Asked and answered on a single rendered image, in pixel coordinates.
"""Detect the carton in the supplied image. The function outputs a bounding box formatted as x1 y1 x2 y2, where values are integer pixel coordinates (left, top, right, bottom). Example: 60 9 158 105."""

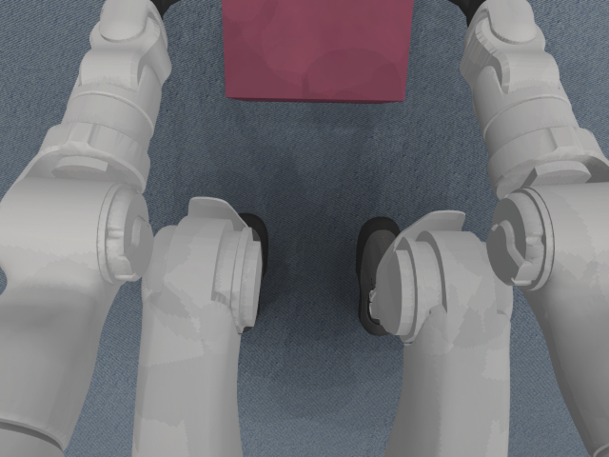
222 0 414 104

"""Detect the left robot forearm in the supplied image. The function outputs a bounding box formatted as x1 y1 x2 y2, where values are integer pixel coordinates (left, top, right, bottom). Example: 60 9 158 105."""
0 0 172 268

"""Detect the right robot foot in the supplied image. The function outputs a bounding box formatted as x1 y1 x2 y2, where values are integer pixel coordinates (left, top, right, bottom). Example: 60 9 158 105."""
356 216 400 336

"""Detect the left robot thigh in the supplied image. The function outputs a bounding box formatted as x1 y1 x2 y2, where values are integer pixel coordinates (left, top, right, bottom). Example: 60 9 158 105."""
131 216 262 457

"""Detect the right robot upper arm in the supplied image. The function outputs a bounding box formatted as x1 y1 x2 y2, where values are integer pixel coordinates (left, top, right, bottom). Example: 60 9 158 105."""
486 182 609 457

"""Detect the left robot upper arm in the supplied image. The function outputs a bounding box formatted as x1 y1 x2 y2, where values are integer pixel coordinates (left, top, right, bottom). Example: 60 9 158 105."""
0 176 154 457

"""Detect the left robot hand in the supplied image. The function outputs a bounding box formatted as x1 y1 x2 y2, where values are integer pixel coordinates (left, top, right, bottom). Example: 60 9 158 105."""
150 0 180 20

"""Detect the right robot forearm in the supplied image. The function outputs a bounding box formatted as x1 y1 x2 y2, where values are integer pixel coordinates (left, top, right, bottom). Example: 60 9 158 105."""
460 0 609 200

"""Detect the right robot hand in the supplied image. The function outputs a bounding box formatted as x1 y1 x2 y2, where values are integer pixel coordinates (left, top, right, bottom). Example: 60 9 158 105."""
448 0 486 27

